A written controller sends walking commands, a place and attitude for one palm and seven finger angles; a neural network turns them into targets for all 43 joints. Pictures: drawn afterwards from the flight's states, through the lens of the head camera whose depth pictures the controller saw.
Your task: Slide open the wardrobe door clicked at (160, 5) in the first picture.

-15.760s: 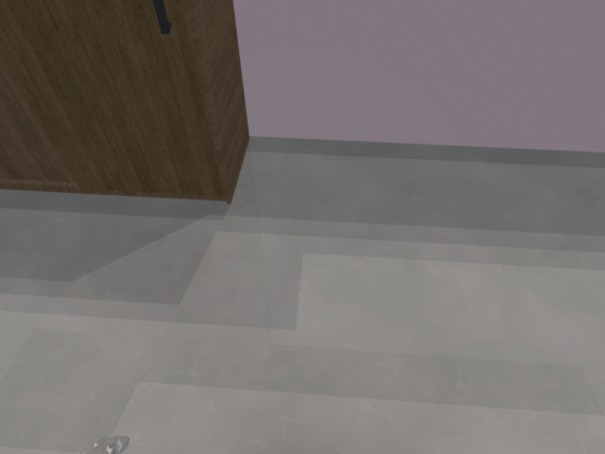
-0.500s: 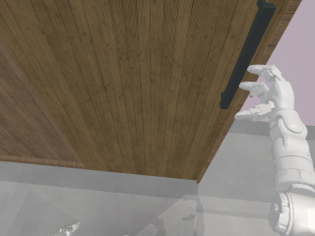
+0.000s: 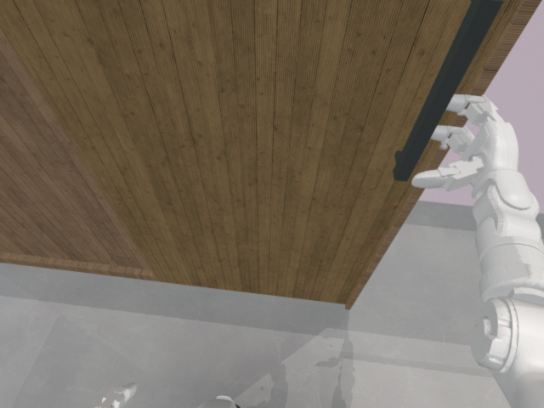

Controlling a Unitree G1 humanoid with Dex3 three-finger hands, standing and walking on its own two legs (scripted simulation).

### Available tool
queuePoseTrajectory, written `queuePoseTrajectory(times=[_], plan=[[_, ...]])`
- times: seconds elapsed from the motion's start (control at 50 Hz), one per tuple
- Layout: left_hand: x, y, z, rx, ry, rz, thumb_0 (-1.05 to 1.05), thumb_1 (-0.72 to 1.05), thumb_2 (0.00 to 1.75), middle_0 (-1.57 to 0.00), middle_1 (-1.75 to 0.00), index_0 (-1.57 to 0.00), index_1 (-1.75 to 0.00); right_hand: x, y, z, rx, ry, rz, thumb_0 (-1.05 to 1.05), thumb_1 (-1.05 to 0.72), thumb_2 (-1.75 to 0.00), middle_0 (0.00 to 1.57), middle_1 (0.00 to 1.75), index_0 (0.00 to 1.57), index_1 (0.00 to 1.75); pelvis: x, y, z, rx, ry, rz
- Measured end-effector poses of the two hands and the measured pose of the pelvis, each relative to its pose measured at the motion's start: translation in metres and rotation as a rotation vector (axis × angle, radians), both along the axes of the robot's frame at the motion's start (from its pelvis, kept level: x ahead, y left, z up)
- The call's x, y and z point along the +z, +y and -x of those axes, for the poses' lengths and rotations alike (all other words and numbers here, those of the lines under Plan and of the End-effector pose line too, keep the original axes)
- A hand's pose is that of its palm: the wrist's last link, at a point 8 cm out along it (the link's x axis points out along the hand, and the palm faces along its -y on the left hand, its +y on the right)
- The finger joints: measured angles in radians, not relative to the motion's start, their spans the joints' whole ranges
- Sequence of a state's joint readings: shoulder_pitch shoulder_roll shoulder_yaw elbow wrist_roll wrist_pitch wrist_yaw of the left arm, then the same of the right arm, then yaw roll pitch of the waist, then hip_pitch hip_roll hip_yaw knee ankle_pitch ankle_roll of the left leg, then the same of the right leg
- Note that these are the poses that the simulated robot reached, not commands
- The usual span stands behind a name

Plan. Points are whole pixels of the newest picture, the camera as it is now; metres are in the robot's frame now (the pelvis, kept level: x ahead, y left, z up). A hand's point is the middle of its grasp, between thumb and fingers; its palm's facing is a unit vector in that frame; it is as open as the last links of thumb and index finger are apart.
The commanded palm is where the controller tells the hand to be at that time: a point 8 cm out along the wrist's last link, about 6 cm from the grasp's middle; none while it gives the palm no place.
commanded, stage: feel for the door with the fingertips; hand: right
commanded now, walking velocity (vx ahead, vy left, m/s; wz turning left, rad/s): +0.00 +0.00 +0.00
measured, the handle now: (431, 99) +0.53 -0.15 +0.19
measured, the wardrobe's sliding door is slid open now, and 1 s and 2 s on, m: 0.00 0.00 0.00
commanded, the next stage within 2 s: slide the fingers in behind the handle in 0.20 s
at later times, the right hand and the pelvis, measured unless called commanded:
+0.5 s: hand (439, 140) +0.48 -0.17 +0.15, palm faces -0.01 +1.00 -0.01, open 13.9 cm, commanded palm +0.46 -0.22 +0.15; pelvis +0.00 +0.00 +0.00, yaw +0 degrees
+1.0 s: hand (432, 142) +0.48 -0.16 +0.15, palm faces -0.02 +1.00 +0.00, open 14.0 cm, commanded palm +0.45 -0.21 +0.15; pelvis +0.01 -0.01 +0.00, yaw +0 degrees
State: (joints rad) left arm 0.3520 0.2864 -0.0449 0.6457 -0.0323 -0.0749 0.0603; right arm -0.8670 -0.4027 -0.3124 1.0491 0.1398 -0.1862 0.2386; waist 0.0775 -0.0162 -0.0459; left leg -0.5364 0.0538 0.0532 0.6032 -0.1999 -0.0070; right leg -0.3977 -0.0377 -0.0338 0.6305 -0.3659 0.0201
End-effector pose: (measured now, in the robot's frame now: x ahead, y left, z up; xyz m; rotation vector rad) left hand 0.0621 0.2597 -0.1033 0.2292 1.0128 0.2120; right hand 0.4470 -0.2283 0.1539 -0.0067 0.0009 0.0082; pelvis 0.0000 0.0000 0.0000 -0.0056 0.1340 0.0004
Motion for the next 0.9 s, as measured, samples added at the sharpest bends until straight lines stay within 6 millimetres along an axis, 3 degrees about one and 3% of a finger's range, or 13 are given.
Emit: queuePoseTrajectory(times=[0.2,0.36,0.9], plan=[[-0.003,0.006,0.034,0.05,0.08,-0.016,0.01,0.91,0.9,-0.21,-0.3,-0.2,-0.3,-0.001,0.003,-0.014,0.01,-0.014,0.005,-0.01,0.5,-0.3,0.3,1.2,0.3,1.2,-0.002,-0.001,0.002,0.007,0.024,-0.001],[-0.006,0.001,0.044,0.049,0.118,-0.006,0.01,0.91,0.9,-0.21,-0.3,-0.2,-0.3,0.0,0.001,-0.018,0.006,-0.011,0.009,-0.01,0.5,-0.3,0.34,1.24,0.34,1.23,-0.002,-0.003,0.002,0.004,0.038,-0.003],[0.001,-0.007,-0.007,0.009,0.009,0.011,0.01,0.91,0.9,-0.21,-0.3,-0.2,-0.3,-0.007,0.009,-0.013,0.01,-0.023,-0.003,-0.01,0.5,-0.3,0.31,1.21,0.3,1.21,-0.001,-0.006,-0.009,0.009,0.027,-0.008]])
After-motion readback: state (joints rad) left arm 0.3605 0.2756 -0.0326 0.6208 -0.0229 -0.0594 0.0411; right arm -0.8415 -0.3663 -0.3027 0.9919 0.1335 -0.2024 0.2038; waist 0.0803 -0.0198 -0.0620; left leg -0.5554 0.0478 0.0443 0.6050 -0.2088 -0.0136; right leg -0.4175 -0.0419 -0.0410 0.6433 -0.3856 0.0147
